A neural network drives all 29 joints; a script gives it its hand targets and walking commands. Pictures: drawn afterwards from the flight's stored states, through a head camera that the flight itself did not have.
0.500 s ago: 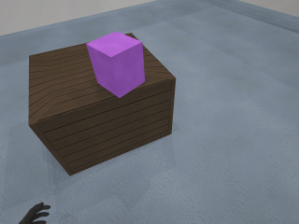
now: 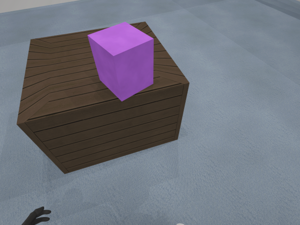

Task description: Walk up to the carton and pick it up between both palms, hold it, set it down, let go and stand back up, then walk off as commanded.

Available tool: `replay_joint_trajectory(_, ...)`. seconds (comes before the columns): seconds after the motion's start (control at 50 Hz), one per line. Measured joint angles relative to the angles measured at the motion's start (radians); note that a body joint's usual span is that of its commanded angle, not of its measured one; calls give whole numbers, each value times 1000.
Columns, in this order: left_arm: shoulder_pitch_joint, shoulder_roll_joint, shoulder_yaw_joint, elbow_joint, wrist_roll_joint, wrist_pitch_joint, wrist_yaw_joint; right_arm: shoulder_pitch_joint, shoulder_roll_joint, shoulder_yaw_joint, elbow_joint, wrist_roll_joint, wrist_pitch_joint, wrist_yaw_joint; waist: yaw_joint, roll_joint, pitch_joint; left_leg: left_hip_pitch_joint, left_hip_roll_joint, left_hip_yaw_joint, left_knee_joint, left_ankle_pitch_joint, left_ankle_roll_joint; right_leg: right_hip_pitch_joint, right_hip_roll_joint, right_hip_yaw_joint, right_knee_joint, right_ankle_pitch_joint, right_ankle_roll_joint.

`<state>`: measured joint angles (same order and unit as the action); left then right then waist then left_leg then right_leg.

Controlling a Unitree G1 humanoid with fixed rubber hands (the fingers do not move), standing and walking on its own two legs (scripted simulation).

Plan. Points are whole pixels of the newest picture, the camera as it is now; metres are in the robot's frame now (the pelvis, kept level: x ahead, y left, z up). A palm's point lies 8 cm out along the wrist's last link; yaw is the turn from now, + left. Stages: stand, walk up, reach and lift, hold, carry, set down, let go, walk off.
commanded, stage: walk up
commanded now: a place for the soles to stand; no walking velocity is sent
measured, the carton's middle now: (123, 61) +0.83 +0.15 -0.05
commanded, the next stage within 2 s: none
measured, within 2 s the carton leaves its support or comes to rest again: neither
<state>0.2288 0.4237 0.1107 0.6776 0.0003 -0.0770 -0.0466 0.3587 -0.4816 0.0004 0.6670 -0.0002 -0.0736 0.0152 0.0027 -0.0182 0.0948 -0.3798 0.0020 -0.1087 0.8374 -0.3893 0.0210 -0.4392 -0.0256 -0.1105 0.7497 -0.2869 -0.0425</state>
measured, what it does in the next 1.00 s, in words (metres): walks ahead: left foot, then right foot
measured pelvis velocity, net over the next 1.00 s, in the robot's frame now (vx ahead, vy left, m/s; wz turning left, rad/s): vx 0.23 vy -0.04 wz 0.16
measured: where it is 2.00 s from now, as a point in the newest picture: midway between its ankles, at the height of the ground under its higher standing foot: (152, 210)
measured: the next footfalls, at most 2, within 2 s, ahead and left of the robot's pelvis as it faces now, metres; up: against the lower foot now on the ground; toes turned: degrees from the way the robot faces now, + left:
left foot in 0.56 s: +0.28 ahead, +0.12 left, +0.00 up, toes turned +5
right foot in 0.96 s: +0.34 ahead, -0.11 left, +0.00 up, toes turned +3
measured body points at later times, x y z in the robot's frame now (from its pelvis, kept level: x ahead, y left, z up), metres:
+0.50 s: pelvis +0.13 -0.01 +0.01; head +0.14 -0.03 +0.46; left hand +0.22 +0.33 -0.05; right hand +0.25 -0.33 -0.08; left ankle +0.22 +0.13 -0.69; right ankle +0.06 -0.07 -0.71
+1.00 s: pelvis +0.23 -0.04 +0.00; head +0.26 -0.05 +0.45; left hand +0.30 +0.30 -0.07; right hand +0.36 -0.36 -0.09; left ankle +0.24 +0.11 -0.70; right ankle +0.30 -0.12 -0.71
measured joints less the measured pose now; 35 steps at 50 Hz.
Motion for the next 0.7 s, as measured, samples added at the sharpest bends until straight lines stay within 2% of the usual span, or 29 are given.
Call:
replay_joint_trajectory(0.02, 3, 0, -9, 2, 0, -1, 0, 0, 6, 0, 1, 0, 7, -2, 0, 8, 0, -18, -4, 1, 90, -2, 0, 26, 2, -11, 2, -13, -17)
replay_joint_trajectory(0.08, 10, 0, -13, 1, 0, -2, 0, 0, 4, 0, -1, 0, 15, -2, 0, 16, -1, -53, -17, -1, 259, 37, 0, 121, -13, -26, -43, -54, -22)
replay_joint_trajectory(0.16, 10, 0, -13, 1, 0, -7, 1, 0, -4, 0, 9, 0, 23, 5, -1, 29, -1, -56, -17, -1, 282, 150, 0, 222, -22, -28, -134, -44, -22)
replay_joint_trajectory(0.22, 10, 0, -12, 1, 0, -7, 1, 0, -4, 0, 17, 0, 42, 6, -1, 43, 0, -55, -17, -2, 279, 183, 0, 263, -17, -29, -168, -49, -26)
replay_joint_trajectory(0.3, 10, 0, -12, 1, 0, -7, 1, 0, -5, 0, 17, 0, 57, 6, -1, 60, 0, -56, -17, -2, 216, 186, 0, 289, -1, -37, -175, -74, -38)
replay_joint_trajectory(0.4, 13, 0, -12, 2, 0, 3, 4, -8, -5, 0, 16, 0, 61, 6, -1, 65, 0, -56, -17, 4, 62, 186, 0, 329, 20, -68, -175, -116, -41)
replay_joint_trajectory(0.52, 14, 0, -9, 1, 0, 21, 4, -21, -5, 0, 16, 0, 49, 14, -2, 48, 0, -56, -17, 74, -130, 186, 3, 379, 27, -115, -173, -172, -32)
replay_joint_trajectory(0.56, 14, -1, -5, 2, 0, 28, 4, -20, -8, 0, 16, 0, 32, 14, -3, 39, 0, -38, -19, 89, -197, 193, 24, 364, 22, -122, -116, -205, -25)
replay_joint_trajectory(0.58, 11, -1, -5, 2, 0, 33, 4, -18, -8, 0, 17, 0, 25, 11, -3, 25, 9, -35, -27, 95, -185, 205, 26, 337, 2, -121, -33, -220, -25)
replay_joint_trajectory(0.6, 10, -1, -13, 3, 0, 40, 3, -12, -7, -1, 17, 0, 21, 6, -4, 18, 16, -34, -32, 96, -159, 195, 24, 301, -4, -106, 68, -223, -25)
replay_joint_trajectory(0.64, 10, -1, -22, 2, 0, 50, 4, 4, -7, -1, 17, 0, 16, -2, -4, 12, 14, -27, -33, 92, -146, 169, 31, 203, 18, -49, 243, -236, -25)
replay_joint_trajectory(0.7, 10, 0, -19, 1, 0, 52, 2, 21, -7, 0, 16, 0, 8, -9, -2, 1, 14, -13, -33, 81, -184, 170, 35, 72, 16, -15, 306, -229, -25)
